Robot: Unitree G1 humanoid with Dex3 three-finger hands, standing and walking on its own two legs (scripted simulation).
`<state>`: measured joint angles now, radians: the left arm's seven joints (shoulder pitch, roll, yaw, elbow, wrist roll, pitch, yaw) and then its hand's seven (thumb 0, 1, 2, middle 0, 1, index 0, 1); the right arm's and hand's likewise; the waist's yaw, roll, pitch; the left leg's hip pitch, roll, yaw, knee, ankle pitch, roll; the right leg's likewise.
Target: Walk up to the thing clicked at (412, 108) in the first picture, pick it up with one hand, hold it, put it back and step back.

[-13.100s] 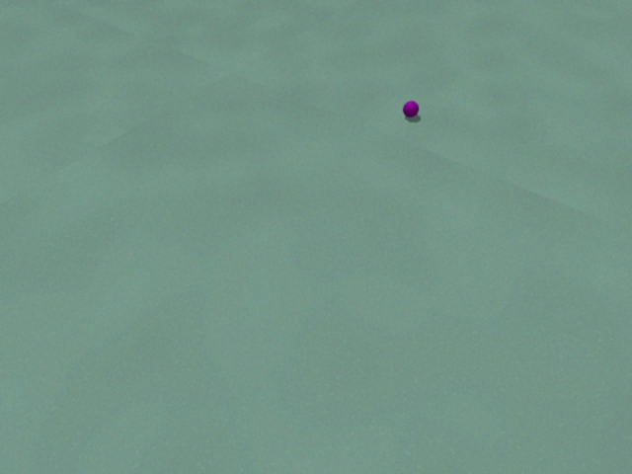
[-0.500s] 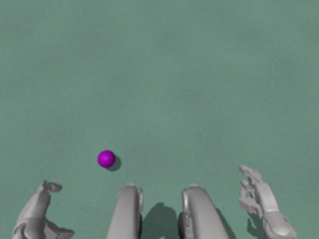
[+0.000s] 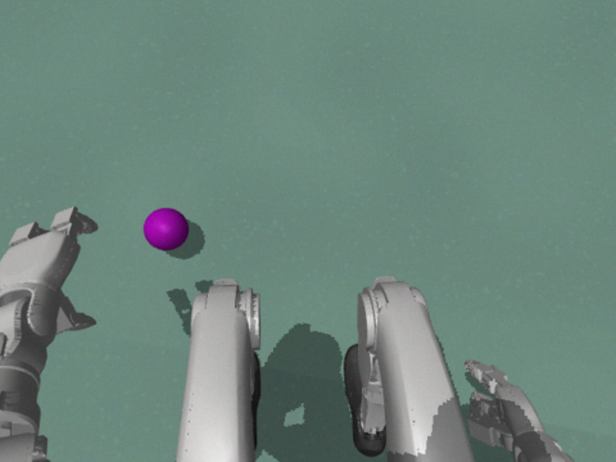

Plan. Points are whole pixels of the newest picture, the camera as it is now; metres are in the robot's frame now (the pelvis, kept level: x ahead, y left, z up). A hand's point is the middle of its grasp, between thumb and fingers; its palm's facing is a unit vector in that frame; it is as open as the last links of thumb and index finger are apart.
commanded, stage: rise first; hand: left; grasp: from above
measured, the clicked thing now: (166, 229) +0.46 +0.29 -0.36
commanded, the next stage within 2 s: approach in 1.14 s
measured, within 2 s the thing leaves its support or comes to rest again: neither
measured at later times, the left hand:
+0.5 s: hand (96, 257) +0.37 +0.34 -0.21, palm faces -0.46 -0.13 -0.88, open 14.1 cm
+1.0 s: hand (109, 248) +0.39 +0.34 -0.24, palm faces -0.45 -0.08 -0.89, open 14.1 cm
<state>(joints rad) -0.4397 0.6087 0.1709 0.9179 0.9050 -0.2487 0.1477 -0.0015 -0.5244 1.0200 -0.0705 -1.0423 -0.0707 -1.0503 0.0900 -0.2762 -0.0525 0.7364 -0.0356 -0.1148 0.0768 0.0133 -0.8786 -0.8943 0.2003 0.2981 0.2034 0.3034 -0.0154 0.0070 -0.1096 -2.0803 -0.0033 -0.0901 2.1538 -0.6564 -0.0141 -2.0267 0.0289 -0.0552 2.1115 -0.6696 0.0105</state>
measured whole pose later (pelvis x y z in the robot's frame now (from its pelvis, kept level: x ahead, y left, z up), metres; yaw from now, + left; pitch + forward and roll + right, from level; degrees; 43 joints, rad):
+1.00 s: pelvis +0.01 +0.01 -0.07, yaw -3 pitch +33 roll -8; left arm -0.71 0.74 0.19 1.29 1.28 -0.37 0.43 0.00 -0.52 1.00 -0.08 -1.01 -0.08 -1.02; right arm 0.06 -0.26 -0.02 0.79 -0.15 -0.02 0.14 0.01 -0.90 -0.90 0.20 0.30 0.20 0.30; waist -0.10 -0.03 -0.07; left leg -2.29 -0.01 -0.13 2.41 -0.70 -0.01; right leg -2.22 0.04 -0.09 2.33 -0.71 0.03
